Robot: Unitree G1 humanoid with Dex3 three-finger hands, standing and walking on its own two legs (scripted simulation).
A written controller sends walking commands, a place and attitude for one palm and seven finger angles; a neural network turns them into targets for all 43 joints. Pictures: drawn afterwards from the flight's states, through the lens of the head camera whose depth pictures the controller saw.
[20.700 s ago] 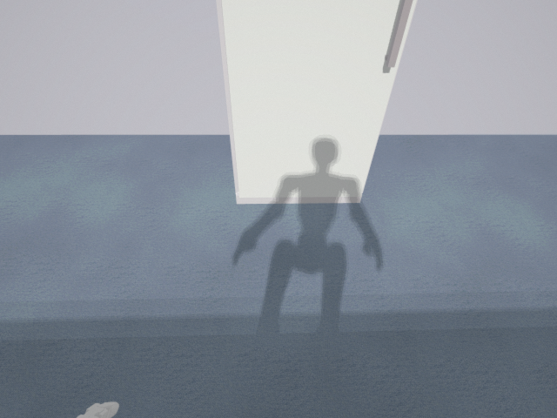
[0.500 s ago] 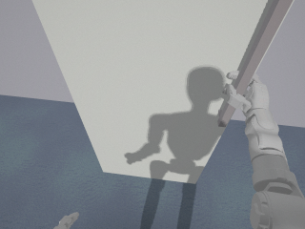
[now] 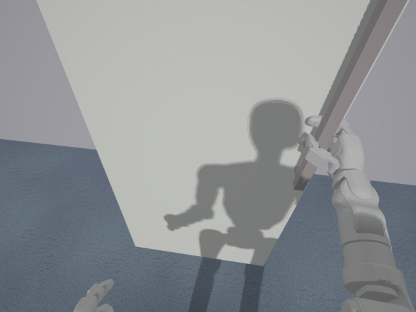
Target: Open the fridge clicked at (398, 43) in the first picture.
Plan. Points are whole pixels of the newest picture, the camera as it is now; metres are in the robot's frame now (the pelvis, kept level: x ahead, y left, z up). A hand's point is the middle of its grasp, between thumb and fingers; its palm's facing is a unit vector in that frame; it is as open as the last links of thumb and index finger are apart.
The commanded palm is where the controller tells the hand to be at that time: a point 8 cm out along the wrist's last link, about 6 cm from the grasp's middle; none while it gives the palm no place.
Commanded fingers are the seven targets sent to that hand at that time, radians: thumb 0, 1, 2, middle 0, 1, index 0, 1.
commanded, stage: pull the door a little, standing still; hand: right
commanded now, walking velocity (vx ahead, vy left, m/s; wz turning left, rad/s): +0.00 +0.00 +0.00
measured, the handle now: (338, 93) +0.45 -0.18 +0.24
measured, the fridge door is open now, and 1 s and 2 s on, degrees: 1 41 74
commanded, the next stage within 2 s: walk backward, drawing the door open in 0.06 s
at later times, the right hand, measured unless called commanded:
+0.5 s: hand (301, 226) +0.24 -0.11 +0.14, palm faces +0.05 +0.99 -0.14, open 6.5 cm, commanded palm +0.21 -0.16 +0.14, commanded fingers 0.00 -0.90 -0.90 0.45 1.40 0.45 1.40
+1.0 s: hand out of the picture +0.08 +0.02 +0.13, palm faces +0.15 +0.98 -0.15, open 6.9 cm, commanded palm +0.04 -0.02 +0.14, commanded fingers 0.00 -0.90 -0.90 0.45 1.40 0.45 1.40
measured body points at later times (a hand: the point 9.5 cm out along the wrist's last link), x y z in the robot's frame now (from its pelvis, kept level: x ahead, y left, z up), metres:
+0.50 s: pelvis -0.04 +0.00 -0.01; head -0.06 +0.03 +0.44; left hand +0.17 +0.21 -0.08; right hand +0.23 -0.16 +0.15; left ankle -0.01 +0.11 -0.74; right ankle -0.05 -0.10 -0.74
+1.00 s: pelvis -0.14 +0.14 -0.02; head -0.14 +0.16 +0.43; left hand +0.08 +0.33 -0.11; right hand +0.06 -0.03 +0.14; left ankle -0.03 +0.13 -0.74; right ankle -0.20 +0.04 -0.74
